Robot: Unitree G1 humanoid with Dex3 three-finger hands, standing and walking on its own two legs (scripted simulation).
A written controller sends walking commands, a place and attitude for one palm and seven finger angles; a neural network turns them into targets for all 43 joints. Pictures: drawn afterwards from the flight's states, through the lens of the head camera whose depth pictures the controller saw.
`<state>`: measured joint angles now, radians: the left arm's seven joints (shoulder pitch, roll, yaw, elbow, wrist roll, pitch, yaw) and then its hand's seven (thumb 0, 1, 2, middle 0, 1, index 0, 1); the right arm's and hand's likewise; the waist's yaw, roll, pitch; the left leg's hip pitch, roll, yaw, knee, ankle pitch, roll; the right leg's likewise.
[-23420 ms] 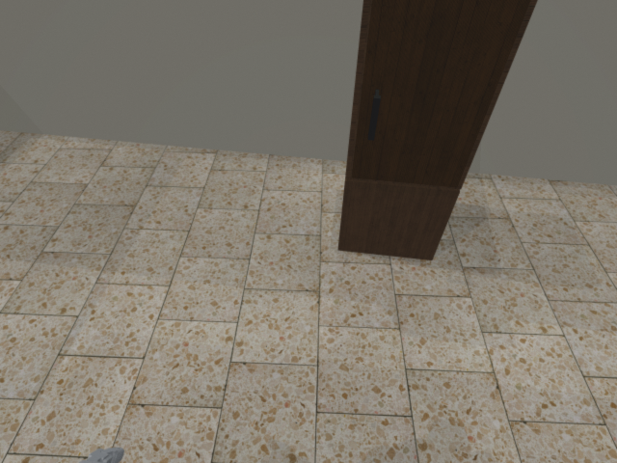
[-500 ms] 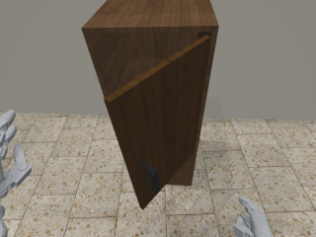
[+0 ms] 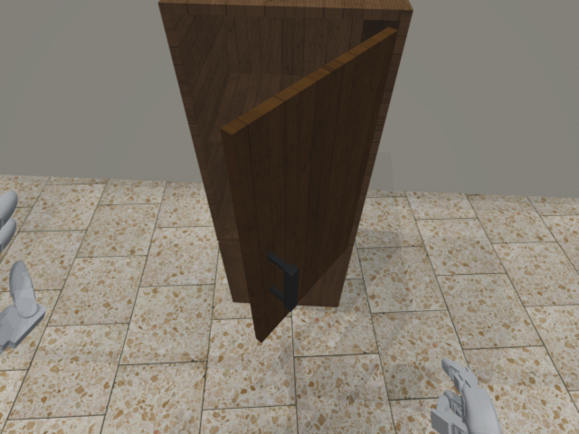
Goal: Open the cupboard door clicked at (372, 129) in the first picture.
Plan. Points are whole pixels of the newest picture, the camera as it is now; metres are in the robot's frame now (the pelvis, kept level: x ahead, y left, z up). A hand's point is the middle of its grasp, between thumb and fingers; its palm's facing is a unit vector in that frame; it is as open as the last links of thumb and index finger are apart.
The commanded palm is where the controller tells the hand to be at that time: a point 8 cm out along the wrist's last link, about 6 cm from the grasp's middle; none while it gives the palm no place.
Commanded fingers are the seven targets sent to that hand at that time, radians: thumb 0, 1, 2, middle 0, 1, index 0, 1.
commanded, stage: step back with the hand held close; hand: left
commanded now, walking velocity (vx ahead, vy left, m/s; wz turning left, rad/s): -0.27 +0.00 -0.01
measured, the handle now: (282, 282) +0.38 +0.04 -0.08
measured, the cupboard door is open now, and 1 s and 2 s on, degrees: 53 53 53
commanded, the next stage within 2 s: stop stepping back and stand still in 0.78 s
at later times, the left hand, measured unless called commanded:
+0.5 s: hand out of the picture +0.13 +0.27 +0.17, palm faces +0.44 -0.75 -0.50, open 7.4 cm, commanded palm +0.06 +0.30 +0.18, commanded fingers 0.00 0.90 0.90 -0.20 -0.30 -0.20 -0.30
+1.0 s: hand out of the picture +0.03 +0.19 +0.16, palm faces +0.27 -0.79 -0.55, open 7.4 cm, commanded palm -0.04 +0.24 +0.18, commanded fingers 0.00 0.90 0.90 -0.20 -0.30 -0.20 -0.30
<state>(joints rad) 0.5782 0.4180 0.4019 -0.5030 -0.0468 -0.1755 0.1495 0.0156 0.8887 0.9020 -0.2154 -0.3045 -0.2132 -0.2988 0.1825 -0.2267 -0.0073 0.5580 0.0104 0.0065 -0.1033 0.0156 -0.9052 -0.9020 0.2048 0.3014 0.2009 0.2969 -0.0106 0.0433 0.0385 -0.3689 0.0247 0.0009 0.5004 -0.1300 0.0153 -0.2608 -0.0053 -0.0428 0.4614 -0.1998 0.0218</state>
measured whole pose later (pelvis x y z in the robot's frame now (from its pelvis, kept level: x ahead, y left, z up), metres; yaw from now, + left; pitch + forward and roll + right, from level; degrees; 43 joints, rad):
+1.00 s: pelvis -0.19 -0.05 +0.00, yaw -2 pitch +2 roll +0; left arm 0.62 0.49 0.43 -0.53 -0.07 -0.14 0.13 0.02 0.89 0.90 -0.21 -0.30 -0.21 -0.30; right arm 0.18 -0.23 -0.03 0.58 0.00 -0.06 -0.06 0.02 -0.91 -0.90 0.20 0.30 0.20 0.30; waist -0.05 -0.02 0.01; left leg -0.40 0.02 0.05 0.40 -0.04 0.01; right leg -0.26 0.05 0.00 0.61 -0.44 0.01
